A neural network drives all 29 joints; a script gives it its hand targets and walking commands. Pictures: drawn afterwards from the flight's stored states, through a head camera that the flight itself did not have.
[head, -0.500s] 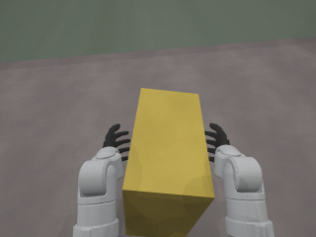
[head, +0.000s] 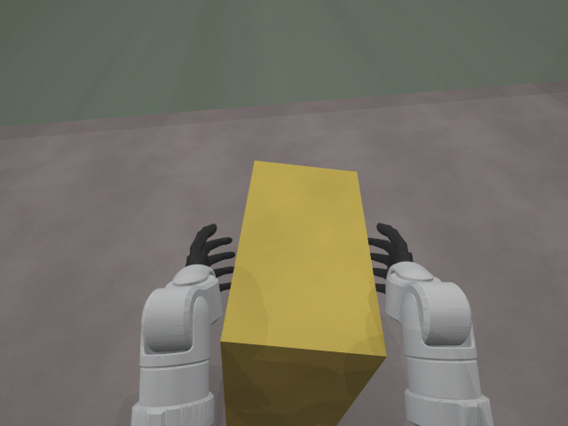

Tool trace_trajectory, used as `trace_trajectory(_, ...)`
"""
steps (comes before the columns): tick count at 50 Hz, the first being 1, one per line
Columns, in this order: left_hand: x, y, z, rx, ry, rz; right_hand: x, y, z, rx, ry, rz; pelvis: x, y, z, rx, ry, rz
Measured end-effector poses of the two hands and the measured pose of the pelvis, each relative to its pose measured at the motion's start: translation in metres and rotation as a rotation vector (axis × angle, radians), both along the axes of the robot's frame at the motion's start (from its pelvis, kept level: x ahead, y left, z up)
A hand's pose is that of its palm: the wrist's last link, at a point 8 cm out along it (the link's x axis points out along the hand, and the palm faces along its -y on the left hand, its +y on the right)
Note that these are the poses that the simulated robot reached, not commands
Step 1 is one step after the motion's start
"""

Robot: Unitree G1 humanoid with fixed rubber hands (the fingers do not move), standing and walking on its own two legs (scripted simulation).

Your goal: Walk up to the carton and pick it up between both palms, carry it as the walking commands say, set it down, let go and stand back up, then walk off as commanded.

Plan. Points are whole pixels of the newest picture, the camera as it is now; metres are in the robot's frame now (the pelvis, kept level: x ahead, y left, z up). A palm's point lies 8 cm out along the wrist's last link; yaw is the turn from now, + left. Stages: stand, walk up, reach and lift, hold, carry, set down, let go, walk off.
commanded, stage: carry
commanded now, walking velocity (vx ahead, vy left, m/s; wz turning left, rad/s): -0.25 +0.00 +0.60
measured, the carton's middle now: (292, 297) +0.33 +0.01 +0.00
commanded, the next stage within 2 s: none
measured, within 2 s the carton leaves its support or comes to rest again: neither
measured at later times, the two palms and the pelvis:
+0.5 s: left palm (183, 376) +0.17 +0.13 +0.09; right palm (403, 347) +0.20 -0.12 +0.07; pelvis -0.10 -0.04 +0.00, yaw +10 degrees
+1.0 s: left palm out of the picture -0.03 +0.21 +0.09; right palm out of the picture +0.08 -0.02 +0.09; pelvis -0.23 -0.04 +0.01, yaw +25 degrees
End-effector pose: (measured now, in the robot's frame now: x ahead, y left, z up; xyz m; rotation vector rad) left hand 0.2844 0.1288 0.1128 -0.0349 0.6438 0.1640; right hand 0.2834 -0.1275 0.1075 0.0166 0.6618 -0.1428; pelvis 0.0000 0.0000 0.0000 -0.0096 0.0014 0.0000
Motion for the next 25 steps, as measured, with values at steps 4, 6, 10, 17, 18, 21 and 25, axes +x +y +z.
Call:
trace_trajectory(4,-0.016,0.011,0.000,0.000,0.003,0.021,-0.011,0.011,0.000,-0.001,0.003,0.022,-0.012,0.005,-0.001,-0.001,-0.008,0.022)
trace_trajectory(6,-0.024,0.018,-0.001,-0.002,0.007,0.033,-0.015,0.018,-0.001,-0.004,0.008,0.035,-0.018,0.008,-0.001,-0.010,-0.006,0.034)
trace_trajectory(10,-0.042,0.030,-0.010,-0.012,0.036,0.076,-0.023,0.031,-0.006,-0.017,0.036,0.076,-0.032,0.007,0.000,-0.032,0.000,0.078)
trace_trajectory(17,-0.073,0.028,-0.026,-0.020,0.059,0.139,-0.036,0.031,-0.020,-0.013,0.061,0.132,-0.064,-0.013,-0.004,-0.042,0.081,0.131)
trace_trajectory(18,-0.076,0.025,-0.028,-0.018,0.055,0.143,-0.040,0.027,-0.023,-0.007,0.057,0.133,-0.070,-0.017,-0.006,-0.038,0.092,0.134)
trace_trajectory(21,-0.091,0.013,-0.032,-0.001,0.051,0.149,-0.054,0.016,-0.034,0.020,0.051,0.135,-0.087,-0.029,-0.010,-0.040,0.092,0.150)
trace_trajectory(25,-0.114,0.005,-0.022,0.031,0.058,0.151,-0.079,0.007,-0.035,0.038,0.056,0.151,-0.102,-0.036,-0.005,-0.004,0.075,0.177)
